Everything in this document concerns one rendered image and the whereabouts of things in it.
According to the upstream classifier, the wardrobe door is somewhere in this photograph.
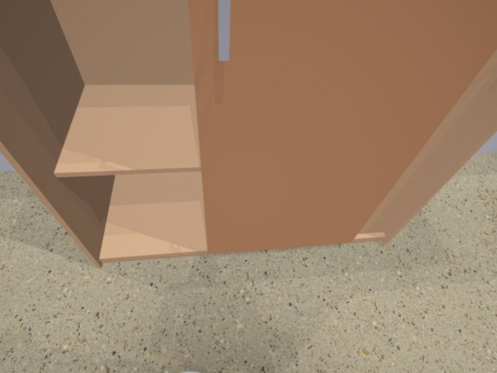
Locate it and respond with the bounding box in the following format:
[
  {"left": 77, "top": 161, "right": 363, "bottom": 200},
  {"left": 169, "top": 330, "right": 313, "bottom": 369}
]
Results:
[
  {"left": 358, "top": 50, "right": 497, "bottom": 234},
  {"left": 188, "top": 0, "right": 497, "bottom": 254}
]

